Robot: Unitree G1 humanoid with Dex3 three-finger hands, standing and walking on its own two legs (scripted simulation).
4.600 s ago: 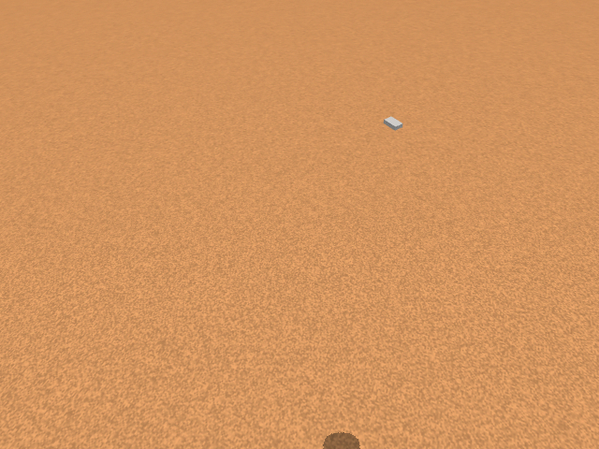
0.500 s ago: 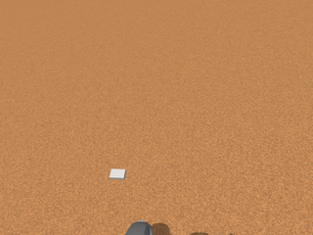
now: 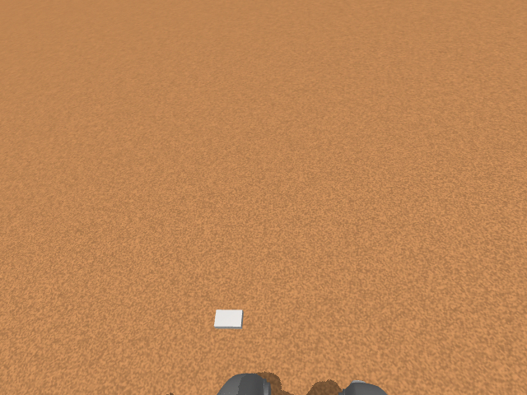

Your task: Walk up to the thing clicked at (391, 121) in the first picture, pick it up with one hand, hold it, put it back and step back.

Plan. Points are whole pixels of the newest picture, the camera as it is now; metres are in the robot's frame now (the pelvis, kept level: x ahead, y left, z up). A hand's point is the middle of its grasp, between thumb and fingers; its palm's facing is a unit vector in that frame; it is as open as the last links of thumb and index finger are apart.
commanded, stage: walk up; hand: left
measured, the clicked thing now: (229, 319) +0.49 +0.25 -0.73
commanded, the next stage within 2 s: none
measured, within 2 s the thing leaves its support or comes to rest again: neither
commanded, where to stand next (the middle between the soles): +0.09 +0.03 m, yaw -4 degrees
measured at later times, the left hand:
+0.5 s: hand out of the picture +0.15 +0.36 -0.15, palm faces -0.07 -0.93 -0.37, open 7.3 cm
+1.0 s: hand out of the picture +0.15 +0.32 -0.14, palm faces -0.09 -0.93 -0.35, open 7.3 cm
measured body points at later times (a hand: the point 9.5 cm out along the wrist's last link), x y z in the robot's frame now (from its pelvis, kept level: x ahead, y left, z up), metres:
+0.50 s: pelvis +0.05 +0.09 +0.00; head +0.09 +0.11 +0.45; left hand +0.15 +0.41 -0.13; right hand +0.13 -0.24 -0.10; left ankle +0.09 +0.23 -0.71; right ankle +0.06 -0.04 -0.70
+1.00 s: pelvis +0.04 +0.06 +0.01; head +0.07 +0.06 +0.46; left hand +0.15 +0.36 -0.11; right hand +0.07 -0.26 -0.11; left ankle +0.07 +0.20 -0.70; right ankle +0.06 -0.04 -0.71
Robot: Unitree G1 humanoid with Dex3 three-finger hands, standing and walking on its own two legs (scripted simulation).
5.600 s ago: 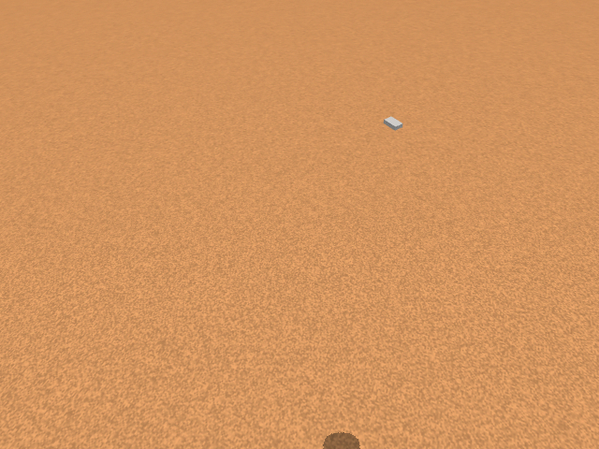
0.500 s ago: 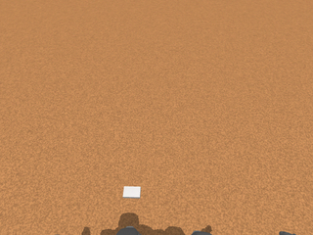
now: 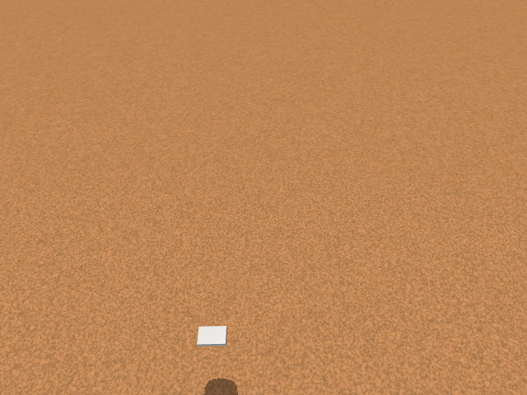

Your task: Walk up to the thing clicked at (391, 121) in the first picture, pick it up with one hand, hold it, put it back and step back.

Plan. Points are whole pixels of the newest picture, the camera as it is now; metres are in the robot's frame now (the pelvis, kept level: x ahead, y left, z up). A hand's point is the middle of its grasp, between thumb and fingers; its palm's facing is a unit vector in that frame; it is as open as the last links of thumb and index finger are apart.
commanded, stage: walk up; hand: left
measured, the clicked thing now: (212, 336) +0.43 +0.23 -0.74
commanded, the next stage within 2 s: stand in 1.16 s
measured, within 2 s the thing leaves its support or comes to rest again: neither
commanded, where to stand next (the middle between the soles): +0.05 -0.02 m, yaw +0 degrees
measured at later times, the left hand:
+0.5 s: hand out of the picture +0.14 +0.26 -0.13, palm faces +0.02 -0.95 -0.31, open 7.3 cm
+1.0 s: hand out of the picture +0.10 +0.27 -0.13, palm faces +0.01 -0.95 -0.31, open 7.3 cm
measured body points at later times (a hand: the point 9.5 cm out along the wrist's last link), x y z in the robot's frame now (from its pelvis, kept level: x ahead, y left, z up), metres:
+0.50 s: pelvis +0.02 +0.01 +0.02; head +0.04 +0.01 +0.47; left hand +0.14 +0.31 -0.11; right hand +0.12 -0.30 -0.10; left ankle +0.02 +0.15 -0.72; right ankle +0.02 -0.10 -0.72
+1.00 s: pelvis +0.02 +0.01 +0.03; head +0.04 +0.02 +0.47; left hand +0.10 +0.32 -0.11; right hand +0.11 -0.29 -0.10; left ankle +0.02 +0.15 -0.72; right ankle +0.02 -0.10 -0.72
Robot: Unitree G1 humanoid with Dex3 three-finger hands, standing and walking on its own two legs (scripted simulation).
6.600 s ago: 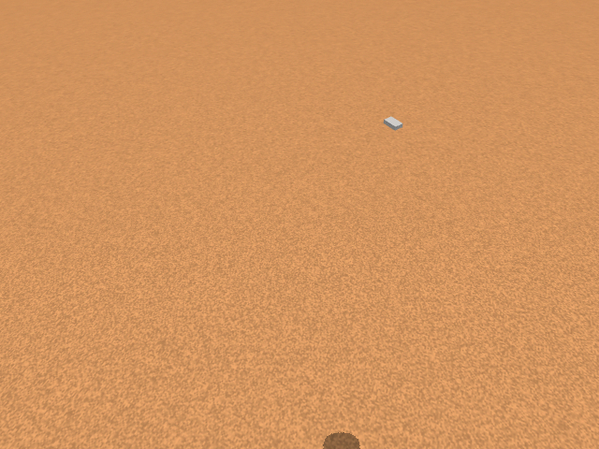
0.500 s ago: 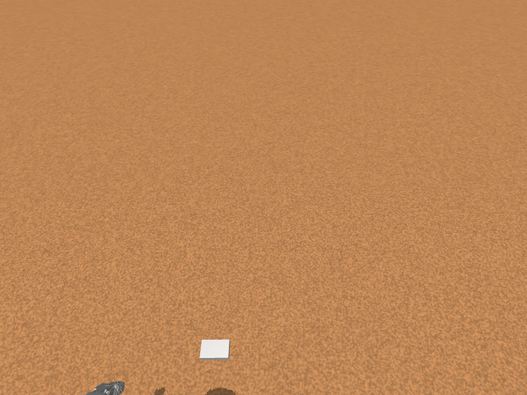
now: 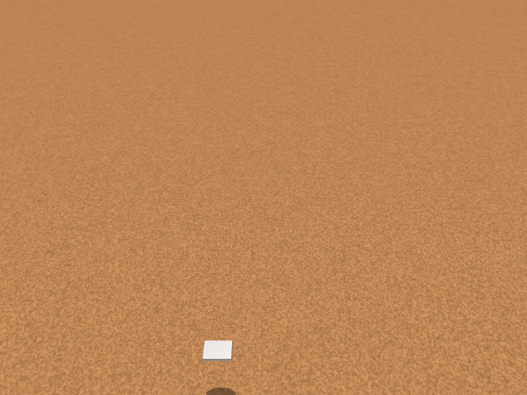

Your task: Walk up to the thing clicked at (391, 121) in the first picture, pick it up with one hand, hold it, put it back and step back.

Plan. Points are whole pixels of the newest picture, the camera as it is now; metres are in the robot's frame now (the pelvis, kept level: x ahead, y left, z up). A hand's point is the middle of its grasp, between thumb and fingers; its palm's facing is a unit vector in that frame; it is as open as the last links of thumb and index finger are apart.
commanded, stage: walk up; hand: left
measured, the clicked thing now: (218, 350) +0.41 +0.21 -0.77
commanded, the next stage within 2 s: stand in 0.16 s
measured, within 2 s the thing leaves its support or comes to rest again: neither
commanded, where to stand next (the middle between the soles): +0.03 -0.04 m, yaw +0 degrees
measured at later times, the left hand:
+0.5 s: hand out of the picture +0.09 +0.25 -0.15, palm faces -0.01 -0.94 -0.34, open 7.3 cm
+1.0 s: hand out of the picture +0.07 +0.25 -0.15, palm faces -0.02 -0.94 -0.34, open 7.3 cm
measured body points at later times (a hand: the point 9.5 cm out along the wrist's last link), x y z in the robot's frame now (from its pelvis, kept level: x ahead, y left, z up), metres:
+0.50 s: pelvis +0.00 +0.00 +0.00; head +0.01 +0.00 +0.45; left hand +0.09 +0.30 -0.12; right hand +0.09 -0.29 -0.13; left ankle +0.00 +0.13 -0.75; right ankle +0.00 -0.11 -0.75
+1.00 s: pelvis +0.00 +0.00 +0.00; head +0.00 +0.00 +0.45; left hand +0.07 +0.30 -0.13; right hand +0.07 -0.30 -0.13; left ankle +0.00 +0.13 -0.75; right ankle +0.00 -0.11 -0.75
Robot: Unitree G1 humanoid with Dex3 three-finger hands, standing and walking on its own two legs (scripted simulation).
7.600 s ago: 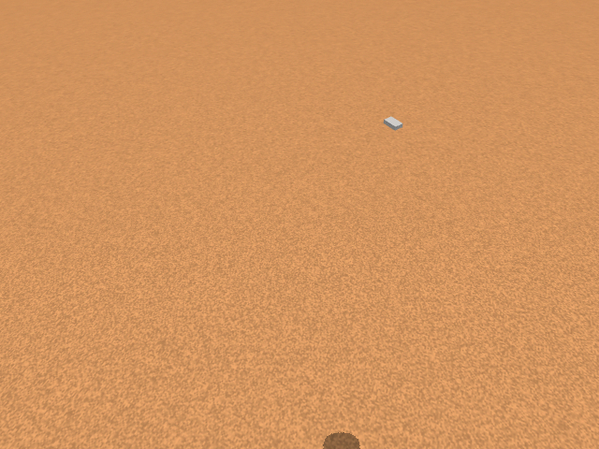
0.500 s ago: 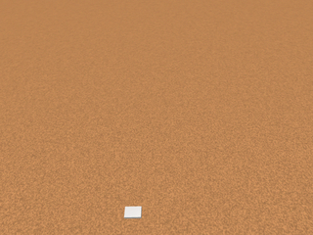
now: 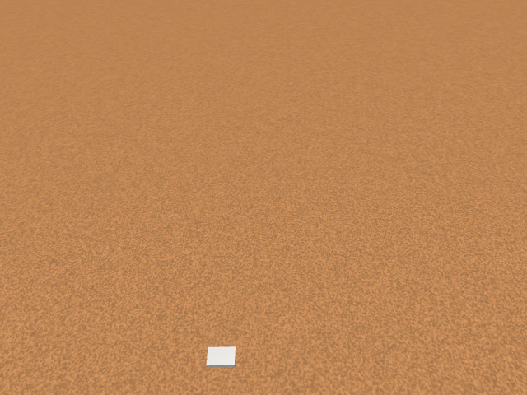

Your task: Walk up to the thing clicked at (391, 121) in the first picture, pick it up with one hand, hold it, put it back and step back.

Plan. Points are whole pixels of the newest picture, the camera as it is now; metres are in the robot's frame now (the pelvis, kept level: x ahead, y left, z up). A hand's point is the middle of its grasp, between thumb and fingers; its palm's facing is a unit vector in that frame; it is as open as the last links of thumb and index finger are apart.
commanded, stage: stand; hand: left
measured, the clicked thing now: (221, 357) +0.41 +0.21 -0.77
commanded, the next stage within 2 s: none
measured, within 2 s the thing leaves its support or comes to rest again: neither
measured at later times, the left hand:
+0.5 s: hand out of the picture +0.08 +0.26 -0.15, palm faces -0.02 -0.94 -0.35, open 7.3 cm
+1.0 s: hand out of the picture +0.08 +0.26 -0.16, palm faces -0.03 -0.94 -0.35, open 7.3 cm
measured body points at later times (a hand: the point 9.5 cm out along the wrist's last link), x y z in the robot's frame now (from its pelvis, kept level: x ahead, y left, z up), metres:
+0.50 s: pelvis +0.00 +0.00 +0.00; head +0.01 +0.00 +0.45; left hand +0.08 +0.31 -0.13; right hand +0.08 -0.30 -0.14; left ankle +0.00 +0.14 -0.75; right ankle +0.00 -0.11 -0.75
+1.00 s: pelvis +0.00 +0.00 +0.00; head +0.01 +0.00 +0.45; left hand +0.08 +0.31 -0.13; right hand +0.08 -0.30 -0.13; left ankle +0.00 +0.14 -0.75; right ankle +0.00 -0.11 -0.75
